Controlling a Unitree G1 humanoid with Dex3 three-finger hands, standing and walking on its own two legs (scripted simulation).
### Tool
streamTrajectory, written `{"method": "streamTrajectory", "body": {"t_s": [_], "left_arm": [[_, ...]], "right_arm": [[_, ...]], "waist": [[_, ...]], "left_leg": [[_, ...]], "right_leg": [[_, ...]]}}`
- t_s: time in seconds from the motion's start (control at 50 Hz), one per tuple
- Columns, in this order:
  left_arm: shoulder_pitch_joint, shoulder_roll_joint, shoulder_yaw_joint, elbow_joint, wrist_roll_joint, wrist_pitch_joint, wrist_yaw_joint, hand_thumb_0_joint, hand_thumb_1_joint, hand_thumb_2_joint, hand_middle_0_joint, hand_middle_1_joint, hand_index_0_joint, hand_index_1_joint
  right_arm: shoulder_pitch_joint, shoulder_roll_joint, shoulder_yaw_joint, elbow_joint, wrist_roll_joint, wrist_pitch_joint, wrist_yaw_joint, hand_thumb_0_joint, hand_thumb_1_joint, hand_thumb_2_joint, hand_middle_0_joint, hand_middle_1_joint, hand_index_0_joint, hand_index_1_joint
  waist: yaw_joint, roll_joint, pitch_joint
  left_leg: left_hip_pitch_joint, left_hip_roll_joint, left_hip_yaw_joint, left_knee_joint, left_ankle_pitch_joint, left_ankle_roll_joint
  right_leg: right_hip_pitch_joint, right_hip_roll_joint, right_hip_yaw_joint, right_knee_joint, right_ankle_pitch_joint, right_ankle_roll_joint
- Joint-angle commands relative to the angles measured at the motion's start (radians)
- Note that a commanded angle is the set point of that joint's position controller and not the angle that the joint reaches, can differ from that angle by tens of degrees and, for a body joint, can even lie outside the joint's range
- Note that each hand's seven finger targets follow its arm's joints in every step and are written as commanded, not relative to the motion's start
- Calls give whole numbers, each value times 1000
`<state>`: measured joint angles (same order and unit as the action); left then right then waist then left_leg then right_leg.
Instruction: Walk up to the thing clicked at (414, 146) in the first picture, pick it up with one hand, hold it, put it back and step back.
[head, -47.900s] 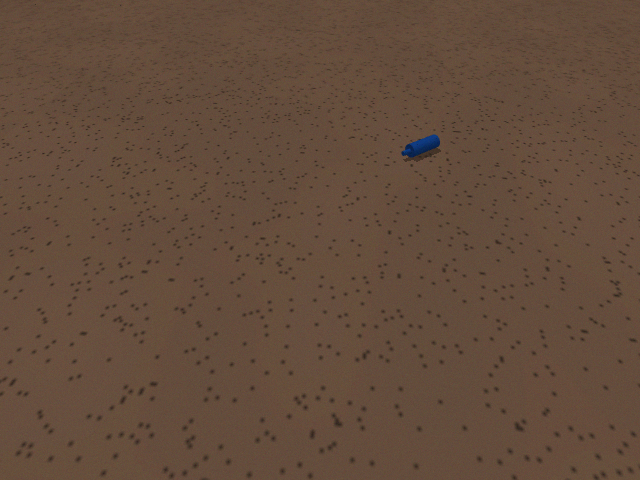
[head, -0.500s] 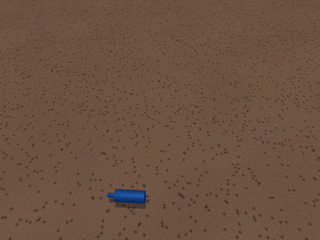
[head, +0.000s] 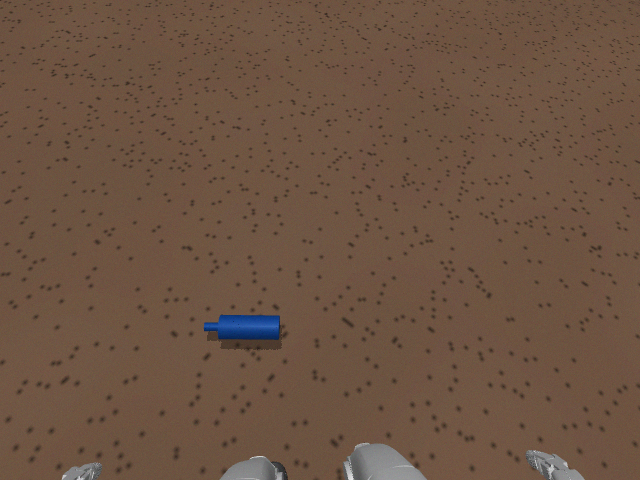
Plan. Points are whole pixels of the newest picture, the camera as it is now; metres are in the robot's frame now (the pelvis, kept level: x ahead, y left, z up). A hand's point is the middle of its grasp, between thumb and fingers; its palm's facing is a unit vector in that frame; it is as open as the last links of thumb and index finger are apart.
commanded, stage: step back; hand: left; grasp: from above
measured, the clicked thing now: (242, 327) +0.55 +0.19 -0.73
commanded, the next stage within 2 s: none
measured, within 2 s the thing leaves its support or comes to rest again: neither
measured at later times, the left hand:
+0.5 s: hand out of the picture -0.02 +0.24 -0.13, palm faces +0.03 -0.91 -0.42, open 7.4 cm
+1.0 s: hand out of the picture -0.24 +0.22 -0.15, palm faces -0.02 -0.91 -0.41, open 7.4 cm
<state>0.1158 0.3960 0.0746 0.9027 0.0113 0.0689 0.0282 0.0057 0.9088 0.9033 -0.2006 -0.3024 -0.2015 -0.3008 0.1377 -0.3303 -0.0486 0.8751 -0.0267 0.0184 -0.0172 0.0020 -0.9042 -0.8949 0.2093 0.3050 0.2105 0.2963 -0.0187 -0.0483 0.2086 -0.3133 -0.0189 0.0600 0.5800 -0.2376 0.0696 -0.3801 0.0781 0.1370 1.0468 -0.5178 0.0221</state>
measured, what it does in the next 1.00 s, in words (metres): walks backwards: right foot, then left foot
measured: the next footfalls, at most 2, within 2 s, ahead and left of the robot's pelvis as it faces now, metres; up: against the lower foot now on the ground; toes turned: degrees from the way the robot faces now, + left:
right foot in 0.18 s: -0.04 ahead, -0.14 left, +0.00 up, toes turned -1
left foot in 0.56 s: -0.15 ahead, +0.10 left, +0.00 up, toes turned +2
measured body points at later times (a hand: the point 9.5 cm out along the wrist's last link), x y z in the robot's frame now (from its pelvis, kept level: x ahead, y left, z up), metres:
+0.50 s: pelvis -0.14 -0.03 +0.00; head -0.08 -0.04 +0.44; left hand -0.02 +0.28 -0.10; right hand -0.06 -0.36 -0.13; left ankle -0.17 +0.10 -0.69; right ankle -0.08 -0.14 -0.73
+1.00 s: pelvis -0.31 -0.06 -0.01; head -0.26 -0.07 +0.43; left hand -0.24 +0.26 -0.12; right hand -0.17 -0.37 -0.13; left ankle -0.21 +0.09 -0.71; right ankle -0.32 -0.18 -0.73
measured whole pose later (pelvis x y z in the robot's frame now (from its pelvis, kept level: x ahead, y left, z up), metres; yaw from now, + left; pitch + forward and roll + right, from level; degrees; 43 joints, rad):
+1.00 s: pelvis -0.31 -0.06 -0.01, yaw -1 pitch -3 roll -1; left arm 0.21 0.36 0.08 0.87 0.04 0.04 -0.01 0.01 0.91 0.90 -0.20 -0.30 -0.20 -0.30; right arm 0.08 -0.41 -0.06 0.83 -0.01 0.05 -0.02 0.00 -0.91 -0.89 0.21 0.30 0.21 0.30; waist 0.02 0.05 0.17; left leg -0.50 0.01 -0.08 0.84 -0.40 -0.01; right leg -0.27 0.02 0.03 0.71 -0.39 -0.01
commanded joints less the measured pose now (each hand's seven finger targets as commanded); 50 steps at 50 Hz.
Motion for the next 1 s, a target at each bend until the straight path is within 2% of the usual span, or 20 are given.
{"method": "streamTrajectory", "body": {"t_s": [0.0, 0.14, 0.16, 0.18, 0.2, 0.22, 0.28, 0.46, 0.52, 0.54, 0.56, 0.58, 0.6, 0.66, 0.76, 0.86, 0.9, 0.92, 0.94, 0.98], "left_arm": [[28, 161, 53, -94, 0, -28, 3, 0, 900, 900, -200, -300, -200, -300], [242, 148, 68, -32, 8, -33, -27, 0, 900, 900, -200, -300, -200, -300], [244, 170, 74, -34, 19, -41, -26, 0, 900, 900, -200, -300, -200, -300], [215, 227, 88, -58, 33, -47, -26, 0, 900, 900, -200, -300, -200, -300], [131, 334, 106, -106, 29, -44, -27, 0, 900, 900, -200, -300, -200, -300], [53, 321, 103, -153, 36, -52, -23, 0, 900, 900, -200, -300, -200, -300], [-81, 209, 74, -178, 24, -60, -5, 0, 900, 900, -200, -300, -200, -300], [69, 202, 69, -201, 21, -45, 9, 0, 900, 900, -200, -300, -200, -300], [17, 221, 65, -217, 8, -28, -3, 0, 900, 900, -200, -300, -200, -300], [18, 190, 56, -226, 3, -24, -8, 0, 900, 900, -200, -300, -200, -300], [46, 147, 45, -235, 0, -24, -13, 0, 900, 900, -200, -300, -200, -300], [-48, 187, 68, -238, -2, -25, 0, 0, 900, 900, -200, -300, -200, -300], [-69, 192, 74, -222, 11, -23, 5, 0, 900, 900, -200, -300, -200, -300], [58, 172, 71, -170, -11, -20, 3, 0, 900, 900, -200, -300, -200, -300], [58, 159, 66, -172, 4, -28, -9, 0, 900, 900, -200, -300, -200, -300], [148, 144, 59, -117, 5, -48, -16, 0, 900, 900, -200, -300, -200, -300], [210, 179, 67, -76, 23, -56, -15, 0, 900, 900, -200, -300, -200, -300], [193, 266, 90, -94, 35, -60, -16, 0, 900, 900, -200, -300, -200, -300], [126, 383, 112, -127, 30, -52, -17, 0, 900, 900, -200, -300, -200, -300], [12, 304, 86, -171, 24, -61, -7, 0, 900, 900, -200, -300, -200, -300]], "right_arm": [[51, -288, -77, -76, 1, -14, -23, 0, -900, -900, 200, 300, 200, 300], [-72, -317, -76, -106, 5, 1, -8, 0, -900, -900, 200, 300, 200, 300], [-56, -292, -67, -98, 11, 5, -7, 0, -900, -900, 200, 300, 200, 300], [-47, -246, -55, -105, 18, 6, -4, 0, -900, -900, 200, 300, 200, 300], [-106, -235, -59, -112, 22, 9, -13, 0, -900, -900, 200, 300, 200, 300], [-70, -265, -69, -91, 16, 15, -16, 0, -900, -900, 200, 300, 200, 300], [61, -235, -53, -46, 29, 6, -12, 0, -900, -900, 200, 300, 200, 300], [68, -223, -40, -76, 11, -9, -16, 0, -900, -900, 200, 300, 200, 300], [174, -228, -56, -35, 4, -17, -9, 0, -900, -900, 200, 300, 200, 300], [174, -263, -68, -37, -6, -20, -11, 0, -900, -900, 200, 300, 200, 300], [139, -356, -88, -57, -18, -24, -8, 0, -900, -900, 200, 300, 200, 300], [91, -441, -102, -79, -1, -20, 1, 0, -900, -900, 200, 300, 200, 300], [66, -410, -95, -79, -9, -26, -3, 0, -900, -900, 200, 300, 200, 300], [-39, -304, -61, -101, -8, -26, -18, 0, -900, -900, 200, 300, 200, 300], [28, -301, -70, -108, -10, -20, -24, 0, -900, -900, 200, 300, 200, 300], [-6, -331, -73, -123, -1, 3, -13, 0, -900, -900, 200, 300, 200, 300], [-35, -301, -62, -130, 15, 16, -8, 0, -900, -900, 200, 300, 200, 300], [-39, -252, -50, -153, 24, 14, -6, 0, -900, -900, 200, 300, 200, 300], [-86, -243, -55, -157, 26, 19, -23, 0, -900, -900, 200, 300, 200, 300], [-38, -280, -62, -123, 29, 20, -23, 0, -900, -900, 200, 300, 200, 300]], "waist": [[-27, 168, -264], [62, 194, -286], [54, 136, -270], [42, -78, -213], [88, -278, -137], [61, -198, -90], [-37, -65, -131], [66, -132, -264], [6, -80, -294], [6, -21, -290], [22, 192, -283], [-37, 305, -248], [-30, 226, -204], [56, 157, -192], [-5, 192, -225], [22, 259, -317], [49, 189, -304], [41, -42, -270], [100, -281, -216], [37, -93, -146]], "left_leg": [[285, 320, -328, -125, 494, 181], [3, 275, -259, -126, 83, 81], [-83, 228, -239, -91, -12, 30], [-221, 100, -150, 78, -181, -36], [-198, -75, -95, 361, -351, -79], [-154, -71, -214, 550, -359, -93], [-139, -120, -228, 625, -205, -76], [-104, -5, -111, 154, -273, -82], [87, -14, -38, -162, 37, -57], [138, 67, -153, -184, 76, -29], [200, 288, -459, -213, 180, 62], [34, 419, -578, -250, 321, 217], [-35, 429, -575, -243, 353, 242], [57, 293, -307, -152, 458, 157], [207, 296, -305, -108, 401, 200], [176, 250, -248, -28, 331, 135], [-18, 194, -215, 37, 151, 44], [-210, 54, -151, 187, -60, -28], [-204, -72, -137, 445, -374, -68], [-167, -73, -283, 636, -315, -68]], "right_leg": [[-64, -28, -8, -75, -10, -8], [238, -79, -132, -506, 205, -67], [280, -97, -79, -567, 216, -85], [238, -257, 197, -689, 123, -146], [-8, -461, 441, -827, 95, -304], [-116, -500, 456, -831, 140, -347], [3, -288, 70, -690, 495, -202], [356, -345, 65, -525, 771, -232], [247, -298, 7, -447, 647, -165], [139, -258, 1, -418, 496, -119], [-57, -122, -77, -265, 230, -60], [-43, -8, -82, -52, -125, -34], [-37, 0, 34, 111, -137, -38], [-112, 17, 47, 244, -3, -48], [-119, -21, -9, 24, -21, 12], [107, -59, -129, -471, 138, -21], [251, -86, -87, -615, 280, -59], [265, -265, 204, -637, 287, -132], [19, -477, 443, -747, 278, -307], [-60, -427, 301, -694, 414, -294]]}}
